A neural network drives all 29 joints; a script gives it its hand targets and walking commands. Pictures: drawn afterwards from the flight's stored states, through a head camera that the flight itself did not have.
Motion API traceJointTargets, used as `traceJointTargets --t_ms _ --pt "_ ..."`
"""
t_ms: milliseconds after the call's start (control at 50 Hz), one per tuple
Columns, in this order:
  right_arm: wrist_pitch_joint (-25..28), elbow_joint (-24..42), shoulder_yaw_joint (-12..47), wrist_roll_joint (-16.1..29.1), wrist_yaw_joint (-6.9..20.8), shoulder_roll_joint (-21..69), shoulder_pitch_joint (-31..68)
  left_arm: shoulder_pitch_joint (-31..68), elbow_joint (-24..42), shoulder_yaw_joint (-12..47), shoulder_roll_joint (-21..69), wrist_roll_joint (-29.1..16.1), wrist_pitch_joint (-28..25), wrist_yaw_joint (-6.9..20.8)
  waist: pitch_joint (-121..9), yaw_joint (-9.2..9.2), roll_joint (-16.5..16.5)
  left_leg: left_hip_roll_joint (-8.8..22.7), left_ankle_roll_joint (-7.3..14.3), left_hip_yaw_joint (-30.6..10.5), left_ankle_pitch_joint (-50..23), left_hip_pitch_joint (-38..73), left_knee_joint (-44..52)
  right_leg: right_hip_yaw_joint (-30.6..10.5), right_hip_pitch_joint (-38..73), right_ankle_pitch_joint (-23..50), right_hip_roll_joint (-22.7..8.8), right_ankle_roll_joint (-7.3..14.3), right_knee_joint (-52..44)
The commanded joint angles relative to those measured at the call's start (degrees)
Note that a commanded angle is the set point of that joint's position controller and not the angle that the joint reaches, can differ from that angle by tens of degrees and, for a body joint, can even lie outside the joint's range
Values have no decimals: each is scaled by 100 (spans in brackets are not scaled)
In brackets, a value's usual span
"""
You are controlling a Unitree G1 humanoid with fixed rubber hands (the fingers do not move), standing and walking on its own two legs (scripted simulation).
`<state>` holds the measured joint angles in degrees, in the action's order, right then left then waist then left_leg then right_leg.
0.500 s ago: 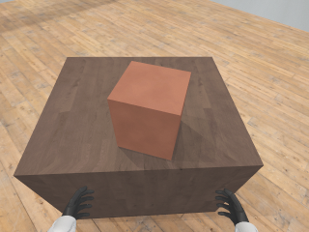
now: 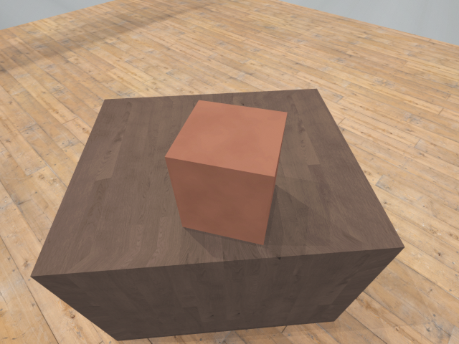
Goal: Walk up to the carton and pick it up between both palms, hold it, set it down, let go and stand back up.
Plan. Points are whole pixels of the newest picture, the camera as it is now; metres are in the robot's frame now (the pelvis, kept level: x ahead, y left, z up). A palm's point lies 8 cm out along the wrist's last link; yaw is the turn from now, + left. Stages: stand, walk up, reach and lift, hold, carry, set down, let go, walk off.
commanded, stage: stand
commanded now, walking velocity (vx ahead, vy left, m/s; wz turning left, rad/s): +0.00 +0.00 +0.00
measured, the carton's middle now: (231, 173) +0.48 +0.01 -0.01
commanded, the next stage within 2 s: none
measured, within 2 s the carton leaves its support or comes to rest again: neither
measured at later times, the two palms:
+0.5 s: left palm out of the picture -0.04 +0.22 -0.13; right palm out of the picture -0.03 -0.22 -0.15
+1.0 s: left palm out of the picture -0.07 +0.20 -0.14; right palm out of the picture -0.10 -0.19 -0.15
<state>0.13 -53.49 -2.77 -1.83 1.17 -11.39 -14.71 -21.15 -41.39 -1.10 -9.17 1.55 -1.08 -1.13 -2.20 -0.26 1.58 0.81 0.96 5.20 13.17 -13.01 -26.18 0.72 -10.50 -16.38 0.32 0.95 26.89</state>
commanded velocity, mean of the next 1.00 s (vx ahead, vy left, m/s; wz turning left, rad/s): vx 0.00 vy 0.00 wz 0.00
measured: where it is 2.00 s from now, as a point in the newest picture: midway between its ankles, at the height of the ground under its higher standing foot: outside the picture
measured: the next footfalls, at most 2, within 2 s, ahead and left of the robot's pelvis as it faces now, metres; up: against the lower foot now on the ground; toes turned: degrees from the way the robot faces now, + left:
none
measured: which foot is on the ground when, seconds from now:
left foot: down 0.00-1.00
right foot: down 0.00-1.00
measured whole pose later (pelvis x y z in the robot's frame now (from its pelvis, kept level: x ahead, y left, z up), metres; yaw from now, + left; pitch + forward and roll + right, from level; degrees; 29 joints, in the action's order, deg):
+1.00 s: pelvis -0.04 +0.00 +0.00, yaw +0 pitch -3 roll +0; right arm -0.6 -69.0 -0.8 -1.2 -1.5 -5.9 -20.4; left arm -23.1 -60.8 -1.0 -4.3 0.6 -0.9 -2.7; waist 0.2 1.5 1.3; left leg 0.5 1.2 4.8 8.1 -11.7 -22.3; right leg 1.1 -9.8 -12.4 0.2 1.1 24.7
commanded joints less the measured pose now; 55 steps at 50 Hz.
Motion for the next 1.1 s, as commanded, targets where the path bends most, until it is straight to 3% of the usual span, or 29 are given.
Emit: traceJointTargets --t_ms 0,40,60,80,140,180,220,260,300,320,380,400,420,440,460,540,580,600,640,660,680,720,800,860,940,980,1020,1060,1080 --pt "31 134 -125 -30 -83 -618 -85 -231 146 -265 -945 25 -125 -79 84 103 -372 570 181 -738 -767 540 540 -574 -388 1219 -478 115 -712" --pt "41 41 -180 58 -97 -765 -214 -354 29 -224 -700 -6 -140 -26 32 77 -128 503 132 -639 -648 474 619 -667 -324 1290 -500 141 -723" --pt "40 -143 -133 49 -119 -716 -300 -123 40 -217 -536 -12 -135 -13 519 45 -430 616 110 -748 -959 106 763 -602 -265 1284 -541 161 -605" --pt "28 -331 -100 74 -117 -509 -530 -680 -181 -186 -367 -30 -158 -69 461 -56 75 470 99 -702 -608 39 801 -670 -160 1029 -490 133 -670" --pt "61 -337 -94 71 -113 -540 -389 -552 -339 -210 -587 -8 -107 -124 764 91 -501 579 61 -708 -1037 434 726 -626 -660 1200 -544 182 -763" --pt "25 -513 -70 -5 -177 -476 -510 -813 -571 -218 -623 -10 -131 -135 386 6 77 507 90 -630 -773 513 702 -637 -260 885 -509 156 -955" --pt "61 -586 -74 -35 -175 -448 -544 -589 -635 -182 -401 -28 -145 -143 686 89 -257 590 120 -672 -711 501 856 -720 -500 846 -573 210 -916" --pt "-6 -663 -3 62 -198 -256 -372 -639 -713 -278 -701 -5 -129 -143 653 -20 -32 485 95 -735 -324 338 837 -552 -428 713 -422 188 -953" --pt "21 -674 -106 78 -173 -488 -425 -570 -830 -216 -456 -6 -115 -153 711 168 -403 483 121 -700 -395 452 934 -536 -540 499 -516 167 -1014" --pt "-20 -744 -94 81 -222 -537 -346 -748 -950 -134 -120 22 -116 -127 849 -46 -488 540 168 -698 -222 166 861 -635 -323 812 -527 177 -1005" --pt "-12 -902 -49 131 -206 -289 -356 -760 -1046 -206 -432 -8 -164 -97 398 62 -106 519 156 -664 -532 769 816 -641 -460 698 -446 196 -1001" --pt "9 -933 -19 15 -221 -286 -449 -842 -1159 -175 -266 -41 -177 -85 627 -78 -487 533 165 -683 -514 625 851 -632 -402 882 -515 237 -1051" --pt "-16 -1097 -79 137 -215 -519 -820 -979 -1277 -96 -115 -40 -136 -131 643 184 -199 497 78 -682 -46 431 903 -567 -290 701 -455 215 -985" --pt "-7 -1147 -50 92 -245 -376 -679 -816 -1252 -112 -52 -38 -104 -140 889 15 -200 459 67 -689 -54 216 939 -595 -313 779 -507 222 -1011" --pt "-45 -1093 -84 72 -286 -482 -680 -906 -1271 -86 -16 -54 -90 -194 966 93 -27 475 75 -601 -42 415 971 -620 -579 625 -452 142 -1014" --pt "-7 -1130 84 29 -244 0 -584 -521 -1305 -162 -289 -49 -50 -166 910 90 -336 486 100 -623 -312 396 940 -548 -561 615 -464 197 -995" --pt "-26 -1221 19 129 -222 -247 -744 -1102 -1599 -69 -3 -50 -65 -172 1126 -16 143 447 84 -660 -117 296 1023 -652 -553 565 -476 215 -1035" --pt "-17 -1221 65 135 -218 111 -812 -926 -1709 25 205 -40 -45 -147 1235 179 -29 427 42 -617 -108 552 909 -693 -950 368 -563 204 -1007" --pt "-71 -1321 80 112 -278 -19 -797 -715 -1589 -172 -309 -63 -89 -142 1024 75 77 428 99 -725 -51 409 937 -582 -623 434 -449 235 -1031" --pt "-62 -1328 96 75 -310 -103 -729 -623 -1560 -158 -208 -27 -104 -165 975 220 0 542 168 -771 217 515 978 -615 -826 182 -452 200 -1027" --pt "-56 -1273 47 60 -268 -302 -902 -704 -1667 -39 -50 -23 -89 -157 1279 211 -500 526 61 -698 -133 538 920 -617 -1083 214 -439 174 -1037" --pt "-84 -1276 76 33 -251 -74 -527 -826 -1803 34 221 -76 -68 -120 968 -18 -341 409 17 -622 113 298 843 -563 -652 169 -386 161 -1042" --pt "-70 -1543 176 101 -294 240 -1077 -665 -1780 16 238 -20 -26 -225 1081 233 -480 525 8 -702 18 244 927 -653 -758 -236 -488 222 -1189" --pt "-32 -1405 162 55 -290 32 -808 -543 -1756 -96 -17 -97 26 -201 1174 193 -156 511 67 -765 102 73 943 -598 -731 -18 -429 204 -1045" --pt "-37 -1499 205 62 -305 324 -830 -711 -1832 -117 -31 -122 -22 -167 1087 15 -270 604 112 -987 432 -61 1098 -534 -730 -178 -450 236 -1009" --pt "-86 -1475 143 144 -267 167 -949 -768 -1920 19 229 -42 -10 -157 1060 132 -434 497 86 -892 737 -186 984 -601 -710 -502 -421 215 -1052" --pt "-90 -1442 151 75 -253 37 -885 -863 -1942 -44 -58 -45 -20 -158 1098 0 -404 405 24 -731 478 -142 966 -789 -927 -524 -476 290 -1083" --pt "-88 -1499 152 63 -269 178 -993 -668 -1888 -86 -120 -49 27 -145 1004 98 272 382 -2 -744 777 -84 950 -757 -1111 -710 -492 211 -1114" --pt "-55 -1450 240 68 -298 526 -1137 -615 -1849 -118 -70 -81 64 -161 1089 62 -204 433 54 -806 886 -90 1020 -638 -940 -526 -397 266 -1010"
